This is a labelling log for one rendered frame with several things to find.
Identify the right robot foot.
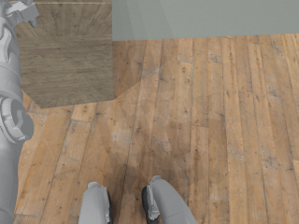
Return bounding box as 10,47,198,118
141,186,159,224

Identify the cabinet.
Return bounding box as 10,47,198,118
9,0,113,109

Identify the robot right shin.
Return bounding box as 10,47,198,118
147,175,161,219

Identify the left robot upper arm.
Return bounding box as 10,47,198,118
0,96,35,224

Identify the left robot hand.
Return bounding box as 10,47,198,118
0,0,39,30

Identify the robot left forearm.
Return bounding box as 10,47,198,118
0,17,23,104

